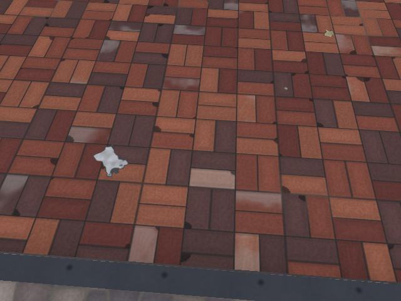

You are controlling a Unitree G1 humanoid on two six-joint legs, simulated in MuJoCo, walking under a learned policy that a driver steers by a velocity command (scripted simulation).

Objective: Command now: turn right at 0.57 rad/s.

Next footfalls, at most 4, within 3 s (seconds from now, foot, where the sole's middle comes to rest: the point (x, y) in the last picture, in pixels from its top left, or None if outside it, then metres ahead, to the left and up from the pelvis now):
0.02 right None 0.06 -0.12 -0.78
0.52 left None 0.12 0.09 -0.78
0.78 right None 0.06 -0.13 -0.78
1.80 left None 0.46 -0.04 -0.78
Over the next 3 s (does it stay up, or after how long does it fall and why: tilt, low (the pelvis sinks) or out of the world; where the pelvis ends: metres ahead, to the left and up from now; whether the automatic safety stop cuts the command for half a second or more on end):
stays up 0.93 -0.27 -0.15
